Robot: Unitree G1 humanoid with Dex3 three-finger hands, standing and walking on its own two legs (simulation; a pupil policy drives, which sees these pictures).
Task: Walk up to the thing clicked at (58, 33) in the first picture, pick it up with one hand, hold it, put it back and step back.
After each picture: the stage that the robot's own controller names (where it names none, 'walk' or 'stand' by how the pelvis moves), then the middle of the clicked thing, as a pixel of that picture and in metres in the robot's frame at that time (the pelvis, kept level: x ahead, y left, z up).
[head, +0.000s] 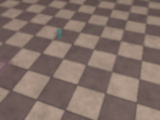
stand; (59, 33) +1.78 +0.36 -0.72
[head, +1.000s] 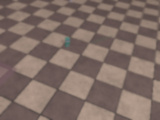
walk; (67, 42) +1.65 +0.17 -0.70
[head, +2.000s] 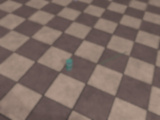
walk; (69, 64) +1.07 +0.11 -0.71
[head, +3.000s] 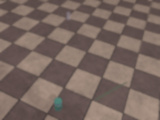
walk; (58, 104) +0.69 +0.17 -0.71
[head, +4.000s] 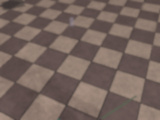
stand; out of the picture +0.50 +0.21 -0.70
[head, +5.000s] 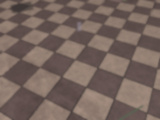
stand; out of the picture +0.47 +0.18 -0.72
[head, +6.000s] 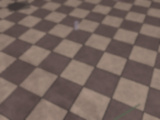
stand; out of the picture +0.47 +0.19 -0.73
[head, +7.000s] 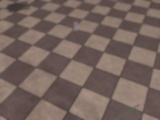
stand; out of the picture +0.47 +0.20 -0.73
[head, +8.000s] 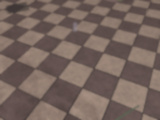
stand; out of the picture +0.46 +0.21 -0.73
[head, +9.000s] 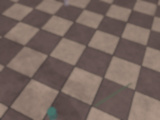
go down; (52, 113) +0.48 +0.20 -0.69
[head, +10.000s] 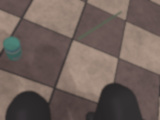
go down; (13, 49) +0.55 +0.23 -0.29
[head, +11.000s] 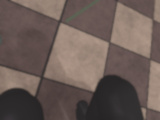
close in; out of the picture +0.54 +0.25 -0.27
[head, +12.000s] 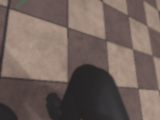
close in; out of the picture +0.52 +0.29 -0.24
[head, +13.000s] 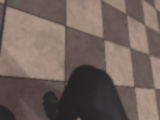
close; out of the picture +0.52 +0.29 -0.25
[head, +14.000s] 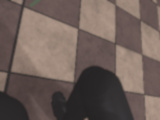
lift; out of the picture +0.49 +0.28 -0.25
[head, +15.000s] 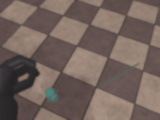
lift; (51, 95) +0.52 +0.20 -0.54
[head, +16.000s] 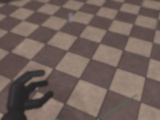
go down; out of the picture +0.48 +0.19 -0.68
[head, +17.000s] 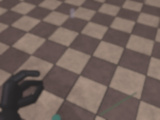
go down; out of the picture +0.49 +0.19 -0.68
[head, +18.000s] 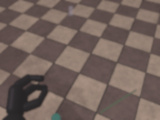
hold; out of the picture +0.49 +0.20 -0.68
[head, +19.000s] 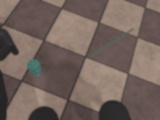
crouch; (35, 68) +0.54 +0.21 -0.43
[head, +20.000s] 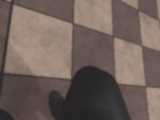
lower; out of the picture +0.53 +0.29 -0.25
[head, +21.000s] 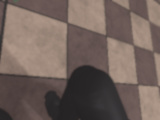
lower; out of the picture +0.52 +0.30 -0.25
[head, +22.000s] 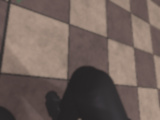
lower; out of the picture +0.52 +0.30 -0.26
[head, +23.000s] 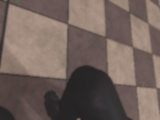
lower; out of the picture +0.52 +0.30 -0.26
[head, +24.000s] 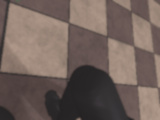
lower; out of the picture +0.52 +0.30 -0.26
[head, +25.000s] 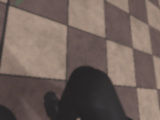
open; out of the picture +0.53 +0.30 -0.27
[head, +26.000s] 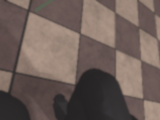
stand; out of the picture +0.54 +0.28 -0.26
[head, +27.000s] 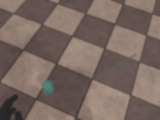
stand; (48, 88) +0.52 +0.20 -0.54
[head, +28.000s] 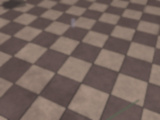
stand; out of the picture +0.48 +0.19 -0.67
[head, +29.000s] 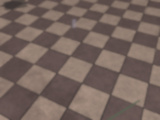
stand; out of the picture +0.49 +0.18 -0.67
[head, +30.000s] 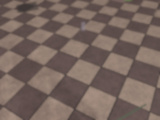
stand; out of the picture +0.50 +0.17 -0.72
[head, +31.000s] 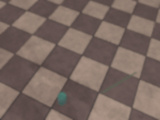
walk; (62, 98) +0.55 +0.13 -0.71
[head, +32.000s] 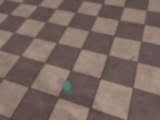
walk; (67, 87) +0.70 +0.22 -0.70
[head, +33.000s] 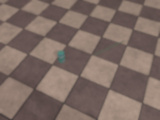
walk; (61, 56) +1.02 +0.25 -0.69
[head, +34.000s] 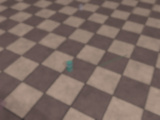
stand; (69, 66) +1.18 +0.20 -0.71
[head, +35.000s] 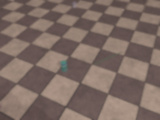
stand; (64, 66) +1.16 +0.23 -0.73
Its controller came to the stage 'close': yes
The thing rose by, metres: 0.01
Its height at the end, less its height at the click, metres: +0.00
